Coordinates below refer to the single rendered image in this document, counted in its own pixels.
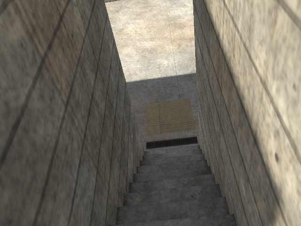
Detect stairs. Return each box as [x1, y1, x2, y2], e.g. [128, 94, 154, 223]
[108, 145, 237, 226]

